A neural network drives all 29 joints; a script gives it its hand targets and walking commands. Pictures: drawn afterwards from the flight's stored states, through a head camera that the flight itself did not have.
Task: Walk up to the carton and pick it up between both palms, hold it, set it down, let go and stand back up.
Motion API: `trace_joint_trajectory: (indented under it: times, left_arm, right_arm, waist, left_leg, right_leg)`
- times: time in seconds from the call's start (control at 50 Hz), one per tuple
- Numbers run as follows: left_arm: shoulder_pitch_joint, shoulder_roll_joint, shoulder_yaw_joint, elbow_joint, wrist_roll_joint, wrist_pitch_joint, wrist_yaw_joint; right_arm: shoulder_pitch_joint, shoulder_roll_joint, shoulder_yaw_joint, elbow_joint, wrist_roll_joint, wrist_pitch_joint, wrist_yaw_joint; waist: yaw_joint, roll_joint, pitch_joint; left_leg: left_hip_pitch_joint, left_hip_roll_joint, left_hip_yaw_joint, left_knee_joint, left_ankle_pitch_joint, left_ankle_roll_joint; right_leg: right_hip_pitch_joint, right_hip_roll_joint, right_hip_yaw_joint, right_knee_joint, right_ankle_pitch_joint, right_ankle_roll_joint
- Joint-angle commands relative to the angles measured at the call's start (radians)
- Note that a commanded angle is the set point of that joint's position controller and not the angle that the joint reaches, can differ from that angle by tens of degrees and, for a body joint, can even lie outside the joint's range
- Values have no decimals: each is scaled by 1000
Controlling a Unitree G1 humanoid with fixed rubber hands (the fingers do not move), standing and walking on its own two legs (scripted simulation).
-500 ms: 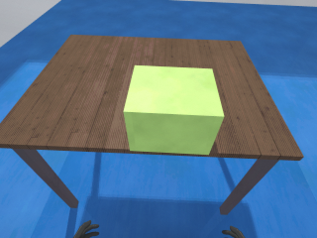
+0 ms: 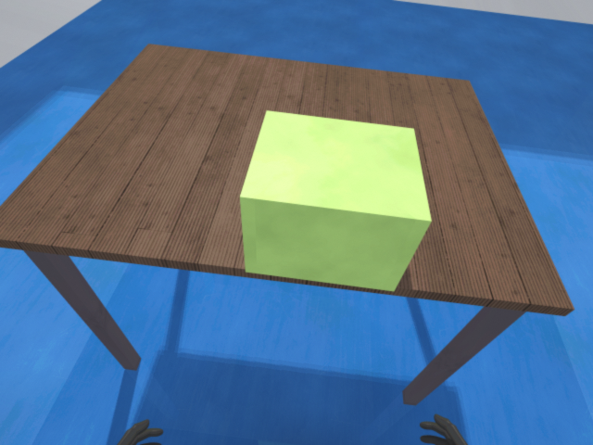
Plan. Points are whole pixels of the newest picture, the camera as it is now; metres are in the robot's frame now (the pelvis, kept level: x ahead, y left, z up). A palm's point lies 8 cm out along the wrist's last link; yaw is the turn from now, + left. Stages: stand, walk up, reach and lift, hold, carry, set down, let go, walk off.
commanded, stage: walk up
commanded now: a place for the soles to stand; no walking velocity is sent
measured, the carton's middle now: (329, 200) +0.50 -0.05 +0.05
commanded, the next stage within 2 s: reach and lift in 0.94 s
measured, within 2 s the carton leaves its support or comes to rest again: neither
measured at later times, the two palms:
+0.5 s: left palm out of the picture +0.11 +0.21 -0.12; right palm out of the picture +0.15 -0.24 -0.09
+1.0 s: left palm out of the picture +0.10 +0.22 -0.12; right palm out of the picture +0.15 -0.24 -0.10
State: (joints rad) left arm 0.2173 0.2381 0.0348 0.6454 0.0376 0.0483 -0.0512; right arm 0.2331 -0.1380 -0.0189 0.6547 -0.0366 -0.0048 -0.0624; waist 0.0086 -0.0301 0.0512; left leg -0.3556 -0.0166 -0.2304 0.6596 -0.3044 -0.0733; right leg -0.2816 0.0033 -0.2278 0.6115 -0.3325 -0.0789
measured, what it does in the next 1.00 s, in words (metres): stands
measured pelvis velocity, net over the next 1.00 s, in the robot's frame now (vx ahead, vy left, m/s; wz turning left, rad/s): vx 0.00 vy -0.02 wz -0.01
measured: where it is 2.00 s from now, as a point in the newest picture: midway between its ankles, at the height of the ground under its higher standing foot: outside the picture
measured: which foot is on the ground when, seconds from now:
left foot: down 0.00-1.00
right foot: down 0.00-1.00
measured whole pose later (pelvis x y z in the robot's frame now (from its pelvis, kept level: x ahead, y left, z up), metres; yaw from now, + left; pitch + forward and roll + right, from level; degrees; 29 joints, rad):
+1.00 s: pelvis +0.00 -0.02 -0.01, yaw -1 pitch +1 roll +1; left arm 0.29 0.27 -0.01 0.57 -0.02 0.13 -0.04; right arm 0.13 -0.11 -0.05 0.82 -0.05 -0.12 -0.04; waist 0.04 -0.07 0.00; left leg -0.40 0.05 -0.07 0.69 -0.32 -0.05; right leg -0.36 -0.01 -0.22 0.71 -0.39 -0.11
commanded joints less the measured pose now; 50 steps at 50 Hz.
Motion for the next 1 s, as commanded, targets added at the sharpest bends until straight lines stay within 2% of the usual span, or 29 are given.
trace_joint_trajectory:
  times: [0.0, 0.02, 0.04, 0.06, 0.1, 0.12, 0.16, 0.2, 0.32, 0.62, 0.92, 0.94, 0.96, 0.98]
  left_arm:
    - [38, 86, 25, -77, -9, -30, 5]
    - [30, 89, 25, -83, -12, -28, 10]
    - [17, 88, 23, -91, -14, -27, 15]
    - [5, 83, 17, -99, -16, -27, 18]
    - [-19, 89, 9, -107, -19, -23, 16]
    - [-12, 96, 10, -111, -19, -19, 14]
    - [13, 101, 14, -112, -17, -12, 10]
    - [24, 101, 16, -115, -20, -6, 5]
    - [23, 96, 14, -134, -23, 1, 2]
    - [40, 108, 16, -150, -21, -1, -7]
    - [76, 106, 18, -145, -22, -10, -8]
    - [-182, 200, -25, -247, -75, 66, 25]
    - [-152, 178, -42, -233, -82, 123, 47]
    - [-156, 179, -19, -244, -79, 156, 55]
  right_arm:
    - [-43, -75, -19, -92, 4, -15, 0]
    - [-30, -64, -15, -88, 2, -12, -5]
    - [-22, -59, -14, -87, 1, -10, -8]
    - [-22, -54, -11, -89, 1, -11, -9]
    - [-16, -63, -10, -102, 2, -18, -11]
    - [-15, -79, -12, -104, 3, -20, -12]
    - [-16, -101, -16, -103, 5, -19, -16]
    - [-22, -108, -18, -104, 6, -14, -22]
    - [-36, -91, -10, -103, 6, -9, -29]
    - [-61, -90, -6, -98, 5, -17, -20]
    - [-57, -92, -3, -86, 5, -18, -10]
    - [-308, -41, -115, 136, -22, -188, 29]
    - [-289, -48, -106, 255, -21, -241, 59]
    - [-318, -45, -100, 262, -37, -263, 68]
  waist:
    - [13, 40, -109]
    - [6, 12, -96]
    - [1, -2, -83]
    - [-4, -9, -71]
    - [-23, -11, -59]
    - [-18, 4, -66]
    - [-5, 26, -88]
    - [1, 36, -102]
    - [0, 25, -79]
    - [3, 45, -72]
    - [5, 52, -73]
    - [-67, 53, -154]
    - [-5, 0, -127]
    - [10, -22, -173]
  left_leg:
    - [-103, -12, 63, -16, 75, 38]
    - [-106, -25, 120, 18, -11, 34]
    - [-103, -19, 146, 45, -60, 40]
    - [-72, -3, 156, 48, -61, 54]
    - [-3, 22, 151, -3, 49, 77]
    - [2, 31, 136, -12, 121, 75]
    - [-3, 45, 112, -11, 200, 64]
    - [-11, 49, 114, -3, 210, 59]
    - [-23, 41, 155, 17, 138, 54]
    - [-18, 53, 154, -23, 122, 58]
    - [-9, 64, 152, -54, 140, 59]
    - [-59, 37, 268, -24, 59, 136]
    - [-175, 51, 249, -11, 71, 140]
    - [-249, 40, 272, -2, 73, 132]
  right_leg:
    - [178, -199, 241, -234, 65, -37]
    - [160, -242, 262, -256, 73, -56]
    - [135, -265, 265, -259, 90, -70]
    - [87, -264, 247, -250, 108, -71]
    - [16, -223, 170, -214, 147, -49]
    - [24, -195, 132, -191, 164, -33]
    - [61, -168, 106, -151, 198, -12]
    - [80, -164, 110, -135, 214, -11]
    - [51, -192, 126, -166, 155, -17]
    - [42, -179, 123, -180, 83, 3]
    - [51, -161, 119, -176, 88, 8]
    - [-183, -71, 293, -42, 61, 48]
    - [-120, -83, 235, 20, 79, 47]
    - [-44, -76, 239, 53, 140, 71]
